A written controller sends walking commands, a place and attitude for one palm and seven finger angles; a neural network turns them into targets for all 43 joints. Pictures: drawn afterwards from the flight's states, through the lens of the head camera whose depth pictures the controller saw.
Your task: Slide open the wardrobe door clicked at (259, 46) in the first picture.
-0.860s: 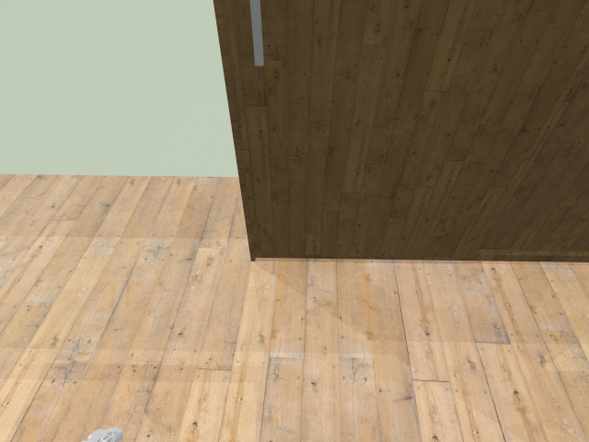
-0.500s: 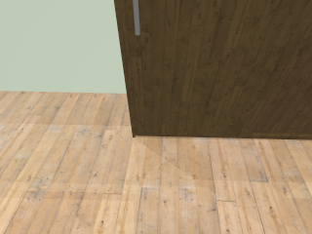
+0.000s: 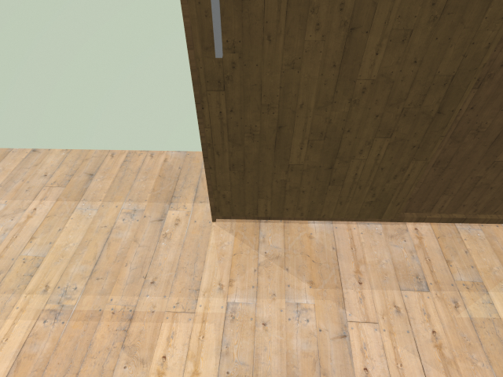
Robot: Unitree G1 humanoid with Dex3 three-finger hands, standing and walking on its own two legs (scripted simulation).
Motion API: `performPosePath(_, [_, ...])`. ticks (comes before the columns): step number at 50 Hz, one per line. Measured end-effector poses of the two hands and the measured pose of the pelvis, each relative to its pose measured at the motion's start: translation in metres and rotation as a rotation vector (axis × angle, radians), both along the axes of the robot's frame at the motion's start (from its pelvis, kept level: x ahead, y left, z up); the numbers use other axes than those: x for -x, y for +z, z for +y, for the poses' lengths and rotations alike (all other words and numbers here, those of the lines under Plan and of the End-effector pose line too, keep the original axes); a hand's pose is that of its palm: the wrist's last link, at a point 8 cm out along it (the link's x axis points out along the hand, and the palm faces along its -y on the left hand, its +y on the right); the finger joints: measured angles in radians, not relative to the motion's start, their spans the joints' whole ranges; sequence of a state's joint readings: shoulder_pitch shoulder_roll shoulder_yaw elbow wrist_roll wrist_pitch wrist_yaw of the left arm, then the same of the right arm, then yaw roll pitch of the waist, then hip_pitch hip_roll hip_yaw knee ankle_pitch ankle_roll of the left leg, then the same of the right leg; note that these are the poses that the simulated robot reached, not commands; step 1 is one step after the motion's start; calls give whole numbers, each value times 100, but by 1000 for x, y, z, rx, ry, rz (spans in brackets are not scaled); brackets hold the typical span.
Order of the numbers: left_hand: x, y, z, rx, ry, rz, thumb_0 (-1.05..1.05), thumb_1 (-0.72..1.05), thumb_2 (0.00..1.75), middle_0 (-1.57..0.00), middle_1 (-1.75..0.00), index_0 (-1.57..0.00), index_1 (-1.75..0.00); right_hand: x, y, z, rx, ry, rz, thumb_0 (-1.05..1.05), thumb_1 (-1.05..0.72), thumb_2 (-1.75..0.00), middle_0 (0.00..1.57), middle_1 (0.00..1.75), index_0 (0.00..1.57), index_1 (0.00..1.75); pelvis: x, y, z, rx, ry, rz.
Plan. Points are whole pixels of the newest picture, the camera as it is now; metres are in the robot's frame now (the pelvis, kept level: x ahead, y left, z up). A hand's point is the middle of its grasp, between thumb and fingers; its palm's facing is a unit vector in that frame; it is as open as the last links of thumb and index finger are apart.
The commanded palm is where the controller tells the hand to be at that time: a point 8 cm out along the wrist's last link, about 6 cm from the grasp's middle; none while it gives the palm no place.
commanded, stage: look at it before walking up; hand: left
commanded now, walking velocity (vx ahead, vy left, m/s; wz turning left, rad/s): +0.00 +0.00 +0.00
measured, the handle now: (216, 2) +0.95 +0.15 +0.24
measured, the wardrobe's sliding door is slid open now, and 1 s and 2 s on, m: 0.00 0.00 0.00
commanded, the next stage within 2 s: take the last steps up to it in 0.58 s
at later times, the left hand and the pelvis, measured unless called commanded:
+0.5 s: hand out of the picture +0.08 +0.25 -0.15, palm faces -0.03 -0.94 -0.34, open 7.4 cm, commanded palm none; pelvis +0.01 +0.00 +0.00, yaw +0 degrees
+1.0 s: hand out of the picture +0.04 +0.22 -0.19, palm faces +0.02 -0.98 -0.19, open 7.4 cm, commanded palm none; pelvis +0.05 +0.02 -0.01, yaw +0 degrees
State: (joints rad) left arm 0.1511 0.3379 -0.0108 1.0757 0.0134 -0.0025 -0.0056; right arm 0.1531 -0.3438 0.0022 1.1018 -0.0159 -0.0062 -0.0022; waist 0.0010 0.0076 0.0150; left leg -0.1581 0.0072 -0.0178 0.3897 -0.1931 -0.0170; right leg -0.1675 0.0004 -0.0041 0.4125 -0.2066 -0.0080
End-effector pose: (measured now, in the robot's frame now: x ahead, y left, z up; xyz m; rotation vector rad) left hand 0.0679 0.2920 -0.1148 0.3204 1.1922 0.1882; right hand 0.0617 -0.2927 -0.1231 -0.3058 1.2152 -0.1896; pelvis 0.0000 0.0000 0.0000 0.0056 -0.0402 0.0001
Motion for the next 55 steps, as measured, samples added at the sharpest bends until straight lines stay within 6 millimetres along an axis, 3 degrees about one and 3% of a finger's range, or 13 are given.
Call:
performPosePath(38, [-6, 0, -2, 1, 1, 13, 1, 90, 89, -20, -30, -21, -30, -14, 3, 0, 4, 0, -7, 0, -90, -90, 20, 30, 20, 30, -8, 2, 0, 2, -8, 3])
performPosePath(43, [4, -12, -13, 41, 20, 44, 1, 90, 89, -20, -30, -20, -30, -3, -6, 16, -27, -10, 32, 0, -90, -90, 20, 30, 20, 29, -18, -1, 2, 7, -13, 8])
performPosePath(51, [33, -46, -29, 167, 91, 177, 1, 90, 89, -20, -30, -20, -30, 21, -20, 65, -74, -68, 144, 0, -90, -90, 20, 30, 20, 29, -54, -12, 23, 17, -14, 21])
performPosePath(55, [25, -48, -33, 188, 62, 267, 1, 90, 89, -20, -30, -20, -30, 40, -19, 90, -101, -149, 178, 0, -90, -90, 20, 30, 20, 29, -75, -10, 29, 11, -41, 28])
